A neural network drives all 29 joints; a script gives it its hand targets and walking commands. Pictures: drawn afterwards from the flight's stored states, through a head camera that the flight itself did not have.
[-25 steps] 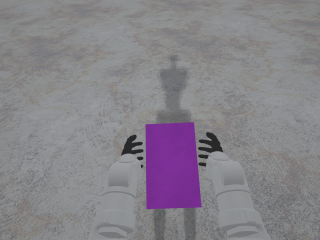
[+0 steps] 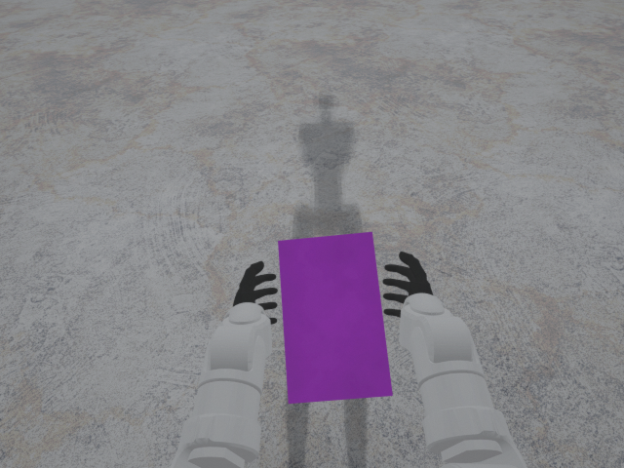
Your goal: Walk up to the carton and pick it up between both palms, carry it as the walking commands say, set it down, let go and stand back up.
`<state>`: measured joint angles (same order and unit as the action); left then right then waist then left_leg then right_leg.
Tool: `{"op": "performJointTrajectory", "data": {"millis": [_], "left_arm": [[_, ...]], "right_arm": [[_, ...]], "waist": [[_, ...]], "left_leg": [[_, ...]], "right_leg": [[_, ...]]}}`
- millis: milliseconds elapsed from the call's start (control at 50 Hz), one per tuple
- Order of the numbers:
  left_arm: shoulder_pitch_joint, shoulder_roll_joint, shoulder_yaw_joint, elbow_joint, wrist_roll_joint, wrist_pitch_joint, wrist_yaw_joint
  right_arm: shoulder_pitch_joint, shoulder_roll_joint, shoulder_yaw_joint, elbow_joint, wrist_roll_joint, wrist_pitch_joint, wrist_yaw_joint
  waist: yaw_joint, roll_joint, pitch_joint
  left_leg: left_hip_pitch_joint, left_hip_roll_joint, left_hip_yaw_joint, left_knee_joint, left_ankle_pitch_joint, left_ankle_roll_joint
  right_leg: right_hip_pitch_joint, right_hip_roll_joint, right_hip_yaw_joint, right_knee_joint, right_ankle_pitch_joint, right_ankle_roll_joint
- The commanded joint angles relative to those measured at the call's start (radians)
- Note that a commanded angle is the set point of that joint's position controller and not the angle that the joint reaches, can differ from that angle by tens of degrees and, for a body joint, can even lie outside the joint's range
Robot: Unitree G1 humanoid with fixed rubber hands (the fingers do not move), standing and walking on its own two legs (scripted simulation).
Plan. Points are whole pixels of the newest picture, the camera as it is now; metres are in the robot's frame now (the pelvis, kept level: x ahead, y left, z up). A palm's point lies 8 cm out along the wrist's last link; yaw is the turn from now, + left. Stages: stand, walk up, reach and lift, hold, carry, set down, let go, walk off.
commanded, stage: carry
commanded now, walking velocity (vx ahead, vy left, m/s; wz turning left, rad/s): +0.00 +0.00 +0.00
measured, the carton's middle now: (332, 315) +0.39 -0.01 -0.07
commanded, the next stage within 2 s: hold in 0.12 s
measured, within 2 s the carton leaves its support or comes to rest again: neither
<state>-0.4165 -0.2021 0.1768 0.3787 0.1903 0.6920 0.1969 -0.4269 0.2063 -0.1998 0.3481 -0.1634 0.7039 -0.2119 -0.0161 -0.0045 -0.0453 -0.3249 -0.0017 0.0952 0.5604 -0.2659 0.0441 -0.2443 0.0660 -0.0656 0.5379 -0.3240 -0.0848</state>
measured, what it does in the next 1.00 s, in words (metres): shifts its weight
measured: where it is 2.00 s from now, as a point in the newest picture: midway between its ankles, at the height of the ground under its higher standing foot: outside the picture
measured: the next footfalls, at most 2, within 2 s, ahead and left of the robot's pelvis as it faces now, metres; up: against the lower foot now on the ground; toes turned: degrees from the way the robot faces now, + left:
none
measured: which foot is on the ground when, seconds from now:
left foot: down 0.00-1.00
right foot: down 0.00-1.00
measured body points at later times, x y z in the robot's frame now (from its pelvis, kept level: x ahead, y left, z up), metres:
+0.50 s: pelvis -0.05 +0.02 +0.01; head -0.12 +0.00 +0.45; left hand +0.27 +0.13 +0.07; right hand +0.27 -0.11 +0.07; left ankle +0.02 +0.13 -0.73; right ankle -0.03 -0.07 -0.73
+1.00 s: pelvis -0.13 +0.04 -0.01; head -0.13 +0.03 +0.43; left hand +0.24 +0.14 +0.02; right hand +0.24 -0.09 +0.02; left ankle +0.01 +0.13 -0.72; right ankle -0.03 -0.07 -0.73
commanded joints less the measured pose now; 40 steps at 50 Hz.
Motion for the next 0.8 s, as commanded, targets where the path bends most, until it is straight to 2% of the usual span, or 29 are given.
{"op": "performJointTrajectory", "data": {"millis": [0, 20, 40, 60, 80, 100, 120, 140, 160, 180, 200, 220, 260, 280, 320, 380, 420, 460, 500, 540, 560, 580, 600, 640, 680, 700, 720, 740, 780], "left_arm": [[-0.544, -0.868, -0.437, -0.304, -0.271, -0.07, -0.183], [-0.431, -0.862, -0.401, -0.129, -0.217, -0.048, -0.186], [-0.456, -0.774, -0.301, 0.145, -0.109, -0.063, -0.202], [-0.474, -0.83, -0.363, -0.032, -0.178, -0.066, -0.191], [-0.452, -0.82, -0.351, -0.014, -0.177, -0.064, -0.189], [-0.455, -0.831, -0.387, -0.134, -0.22, -0.07, -0.181], [-0.231, -1.0, -0.429, -0.119, -0.162, -0.068, -0.24], [-0.245, -1.038, -0.426, -0.143, -0.181, -0.078, -0.245], [-0.263, -1.019, -0.398, -0.147, -0.165, -0.073, -0.253], [-0.275, -1.021, -0.377, -0.11, -0.164, -0.058, -0.275], [-0.324, -1.022, -0.415, -0.148, -0.18, -0.055, -0.3], [-0.367, -1.039, -0.45, -0.198, -0.206, -0.04, -0.312], [-0.545, -1.06, -0.497, -0.252, -0.249, -0.034, -0.321], [-0.578, -1.069, -0.505, -0.263, -0.259, -0.029, -0.326], [-0.547, -1.101, -0.499, -0.224, -0.261, 0.003, -0.329], [-0.468, -1.013, -0.357, -0.035, -0.173, 0.028, -0.332], [-0.434, -0.966, -0.26, 0.122, -0.139, 0.014, -0.34], [-0.533, -0.971, -0.208, 0.188, -0.128, 0.0, -0.344], [-0.628, -0.985, -0.228, 0.143, -0.139, -0.022, -0.341], [-0.701, -0.978, -0.201, 0.16, -0.114, -0.028, -0.33], [-0.758, -1.011, -0.271, 0.14, -0.143, -0.044, -0.325], [-0.873, -0.993, -0.245, 0.115, -0.148, -0.053, -0.317], [-0.794, -1.072, -0.137, 0.229, -0.047, -0.072, -0.313], [-0.895, -1.054, -0.132, 0.22, -0.047, -0.111, -0.299], [-0.936, -1.033, -0.071, 0.304, 0.002, -0.128, -0.283], [-1.001, -0.982, -0.019, 0.303, 0.011, -0.148, -0.286], [-1.018, -1.008, -0.027, 0.312, 0.022, -0.16, -0.269], [-0.97, -1.034, 0.0, 0.383, 0.014, -0.147, -0.263], [-0.835, -0.992, 0.078, 0.413, 0.067, -0.164, -0.246]], "right_arm": [[-0.506, 0.837, 0.441, -0.242, 0.263, -0.063, 0.196], [-0.415, 0.829, 0.409, -0.094, 0.213, -0.044, 0.199], [-0.416, 0.73, 0.282, 0.207, 0.098, -0.061, 0.219], [-0.471, 0.793, 0.363, 0.013, 0.181, -0.062, 0.209], [-0.444, 0.781, 0.349, 0.034, 0.168, -0.058, 0.2], [-0.474, 0.801, 0.42, -0.112, 0.237, -0.064, 0.197], [-0.276, 1.122, 0.559, -0.01, 0.148, -0.049, 0.24], [-0.351, 1.17, 0.647, -0.038, 0.194, -0.056, 0.261], [-0.387, 1.198, 0.674, -0.025, 0.209, -0.049, 0.284], [-0.391, 1.199, 0.636, 0.015, 0.213, -0.057, 0.292], [-0.379, 1.197, 0.628, 0.007, 0.21, -0.066, 0.298], [-0.323, 1.195, 0.618, 0.001, 0.195, -0.07, 0.299], [-0.378, 1.153, 0.533, 0.065, 0.178, -0.096, 0.321], [-0.477, 1.179, 0.563, -0.034, 0.212, -0.115, 0.328], [-0.498, 1.158, 0.512, 0.008, 0.19, -0.11, 0.332], [-0.56, 1.176, 0.461, 0.083, 0.17, -0.073, 0.344], [-0.566, 1.083, 0.374, 0.204, 0.115, -0.067, 0.337], [-0.646, 1.089, 0.358, 0.235, 0.111, -0.068, 0.344], [-0.694, 1.07, 0.325, 0.261, 0.105, -0.083, 0.353], [-0.764, 1.074, 0.299, 0.298, 0.123, -0.094, 0.362], [-0.802, 1.064, 0.311, 0.247, 0.125, -0.122, 0.357], [-0.891, 1.071, 0.314, 0.249, 0.148, -0.132, 0.357], [-0.798, 1.124, 0.228, 0.464, 0.063, -0.139, 0.364], [-0.808, 1.071, 0.149, 0.546, 0.024, -0.178, 0.374], [-0.835, 0.993, 0.039, 0.645, -0.017, -0.208, 0.381], [-0.924, 0.968, -0.001, 0.63, -0.036, -0.233, 0.377], [-1.019, 0.963, 0.005, 0.597, -0.001, -0.264, 0.391], [-0.935, 0.922, -0.062, 0.626, -0.054, -0.249, 0.362], [-0.956, 0.888, -0.015, 0.613, -0.056, -0.269, 0.361]], "waist": [[0.005, 0.047, -0.396], [0.005, 0.03, -0.353], [0.005, 0.125, -0.327], [0.009, 0.066, -0.341], [0.008, 0.049, -0.318], [0.005, -0.001, -0.327], [0.031, -0.04, -0.333], [0.074, -0.087, -0.424], [0.103, -0.159, -0.498], [0.119, -0.092, -0.447], [0.086, -0.113, -0.403], [0.057, -0.043, -0.416], [0.027, 0.088, -0.39], [0.06, 0.108, -0.416], [0.049, 0.11, -0.34], [0.108, -0.025, -0.266], [0.052, -0.11, -0.055], [0.078, -0.132, -0.052], [0.04, -0.114, -0.068], [0.056, 0.004, -0.076], [0.015, 0.016, -0.165], [0.044, 0.078, -0.183], [0.116, 0.071, -0.18], [0.082, 0.078, -0.174], [0.069, 0.196, -0.169], [0.088, 0.121, -0.121], [0.108, 0.197, -0.17], [0.035, 0.184, -0.056], [0.13, 0.115, -0.139]], "left_leg": [[0.176, 0.124, -0.119, -0.021, 0.34, 0.02], [0.164, 0.128, -0.127, -0.049, 0.308, 0.022], [0.168, 0.126, -0.135, -0.084, 0.261, 0.017], [0.141, 0.122, -0.152, -0.094, 0.153, 0.019], [0.136, 0.125, -0.137, -0.07, 0.193, 0.018], [0.14, 0.12, -0.13, -0.052, 0.18, 0.027], [0.261, -0.047, -0.237, -0.079, 0.53, 0.02], [0.292, -0.04, -0.251, -0.089, 0.679, 0.005], [0.309, -0.031, -0.265, -0.099, 0.691, 0.01], [0.294, -0.042, -0.263, -0.115, 0.641, 0.008], [0.247, -0.023, -0.292, -0.122, 0.606, 0.007], [0.264, -0.045, -0.275, -0.14, 0.579, -0.004], [0.327, -0.039, -0.27, -0.149, 0.528, -0.046], [0.33, -0.056, -0.234, -0.132, 0.466, -0.052], [0.347, -0.057, -0.219, -0.13, 0.388, -0.073], [0.246, -0.062, -0.206, -0.154, 0.264, -0.036], [0.219, -0.048, -0.223, -0.159, 0.112, -0.024], [0.183, -0.05, -0.208, -0.171, 0.024, -0.018], [0.241, -0.021, -0.227, -0.167, 0.023, -0.018], [0.166, -0.024, -0.212, -0.182, -0.055, -0.025], [0.219, -0.024, -0.213, -0.161, -0.007, -0.039], [0.156, -0.021, -0.206, -0.154, -0.076, -0.036], [0.181, -0.029, -0.181, -0.112, -0.135, -0.026], [0.171, 0.006, -0.201, -0.12, -0.207, -0.032], [0.091, 0.037, -0.226, -0.16, -0.344, -0.022], [0.091, 0.027, -0.234, -0.145, -0.34, -0.022], [0.093, 0.041, -0.235, -0.159, -0.402, -0.018], [0.057, 0.025, -0.229, -0.158, -0.377, -0.033], [0.086, 0.019, -0.223, -0.139, -0.237, -0.023]], "right_leg": [[0.118, -0.179, 0.121, -0.029, 0.471, 0.001], [0.107, -0.172, 0.097, -0.033, 0.417, 0.003], [0.072, -0.169, 0.107, -0.034, 0.295, -0.001], [0.082, -0.155, 0.123, -0.064, 0.232, 0.005], [0.082, -0.165, 0.121, -0.089, 0.28, 0.015], [0.087, -0.181, 0.135, -0.092, 0.317, 0.01], [0.199, -0.108, 0.257, -0.042, 0.875, 0.1], [0.261, -0.102, 0.266, -0.018, 1.075, 0.112], [0.288, -0.096, 0.271, -0.011, 1.057, 0.12], [0.286, -0.118, 0.279, -0.044, 0.963, 0.122], [0.293, -0.118, 0.285, -0.056, 0.89, 0.115], [0.332, -0.104, 0.271, -0.069, 0.888, 0.104], [0.276, -0.085, 0.259, -0.097, 0.576, 0.071], [0.267, -0.068, 0.266, -0.109, 0.466, 0.055], [0.189, -0.055, 0.255, -0.123, 0.362, 0.031], [0.253, -0.047, 0.253, -0.149, 0.25, 0.055], [0.133, -0.054, 0.255, -0.204, 0.028, 0.06], [0.17, -0.042, 0.246, -0.216, -0.082, 0.064], [0.086, -0.048, 0.249, -0.206, -0.089, 0.054], [0.13, -0.055, 0.257, -0.181, -0.102, 0.051], [0.127, -0.055, 0.257, -0.177, -0.066, 0.047], [0.15, -0.063, 0.273, -0.16, -0.12, 0.043], [0.11, -0.075, 0.27, -0.151, -0.193, 0.025], [0.059, -0.052, 0.246, -0.122, -0.202, 0.011], [0.076, -0.012, 0.206, -0.041, -0.162, 0.007], [0.045, -0.02, 0.212, -0.059, -0.194, 0.008], [0.037, 0.017, 0.193, -0.005, -0.179, 0.003], [0.1, 0.011, 0.173, -0.013, -0.097, 0.001], [0.085, 0.006, 0.196, -0.003, -0.07, 0.005]]}}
